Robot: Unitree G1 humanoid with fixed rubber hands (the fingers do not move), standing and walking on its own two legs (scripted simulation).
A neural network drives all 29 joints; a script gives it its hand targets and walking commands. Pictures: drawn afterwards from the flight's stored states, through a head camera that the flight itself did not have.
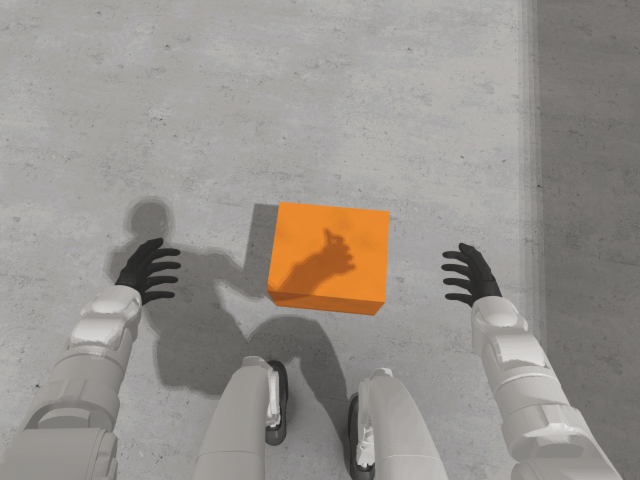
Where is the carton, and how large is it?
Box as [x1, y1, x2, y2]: [267, 202, 388, 315]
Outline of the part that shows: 280,202 267,284 267,291 276,305 373,315 382,305 385,299 388,211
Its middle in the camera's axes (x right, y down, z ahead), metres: +0.03 +0.05 +1.04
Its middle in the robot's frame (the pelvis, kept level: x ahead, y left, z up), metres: +0.52 -0.01 -0.58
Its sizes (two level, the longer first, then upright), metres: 0.279 0.231 0.210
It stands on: the floor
